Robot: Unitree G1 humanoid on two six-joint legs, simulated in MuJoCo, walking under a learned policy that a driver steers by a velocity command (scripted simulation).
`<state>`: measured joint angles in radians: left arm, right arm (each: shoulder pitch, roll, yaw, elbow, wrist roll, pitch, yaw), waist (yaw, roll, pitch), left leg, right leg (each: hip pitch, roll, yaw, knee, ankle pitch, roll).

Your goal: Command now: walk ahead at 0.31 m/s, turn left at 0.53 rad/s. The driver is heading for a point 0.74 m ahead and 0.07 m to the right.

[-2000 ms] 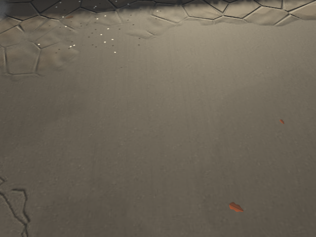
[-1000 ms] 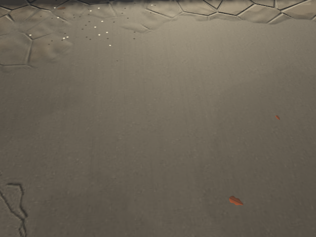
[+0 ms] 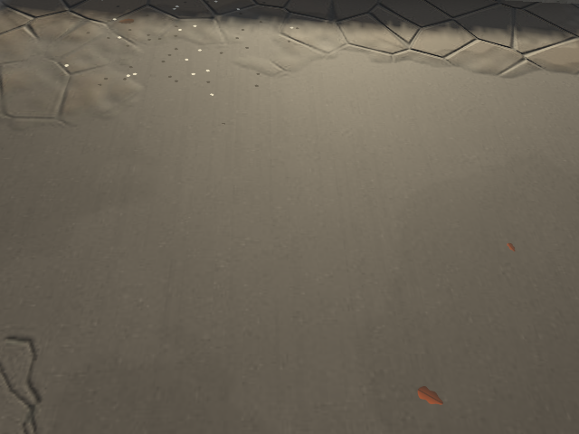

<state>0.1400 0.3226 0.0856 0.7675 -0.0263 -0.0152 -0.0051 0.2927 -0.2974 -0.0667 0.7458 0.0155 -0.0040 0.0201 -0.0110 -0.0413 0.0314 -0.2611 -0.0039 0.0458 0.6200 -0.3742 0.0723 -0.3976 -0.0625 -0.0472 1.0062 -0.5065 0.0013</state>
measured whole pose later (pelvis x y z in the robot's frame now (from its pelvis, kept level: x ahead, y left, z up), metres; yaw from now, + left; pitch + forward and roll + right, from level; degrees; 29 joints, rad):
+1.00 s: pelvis +0.55 +0.04 +0.00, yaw -14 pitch +2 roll +0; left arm 0.34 0.31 0.06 0.75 -0.03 -0.03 0.01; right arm 0.16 -0.27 -0.04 0.64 -0.02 -0.11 0.01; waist 0.03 -0.03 0.02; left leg -0.39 -0.01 -0.01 0.54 -0.18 0.00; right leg -0.37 0.06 0.12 1.16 -0.46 -0.01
